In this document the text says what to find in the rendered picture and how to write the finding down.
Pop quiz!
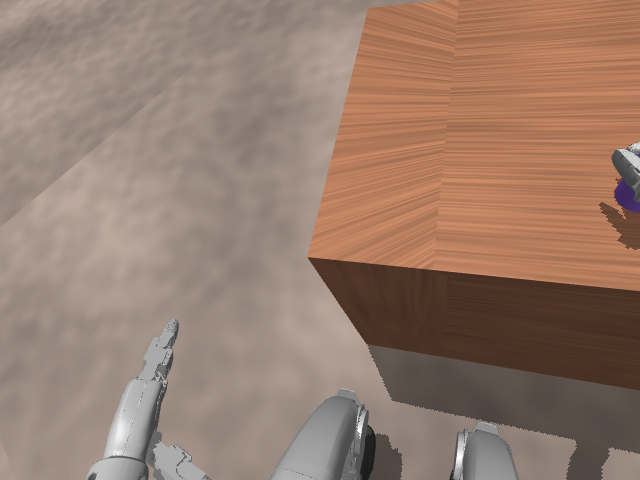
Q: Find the right robot hand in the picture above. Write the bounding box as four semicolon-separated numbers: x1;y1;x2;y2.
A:
612;142;640;202

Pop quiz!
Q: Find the left robot hand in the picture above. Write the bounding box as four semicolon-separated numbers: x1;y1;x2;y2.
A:
102;319;211;480

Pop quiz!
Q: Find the left robot foot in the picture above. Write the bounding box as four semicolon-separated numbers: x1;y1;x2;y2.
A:
360;425;376;480

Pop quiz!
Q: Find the can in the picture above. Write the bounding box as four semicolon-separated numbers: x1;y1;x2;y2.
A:
615;153;640;213

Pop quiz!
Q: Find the left robot arm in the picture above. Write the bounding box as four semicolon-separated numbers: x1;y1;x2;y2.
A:
85;456;149;480

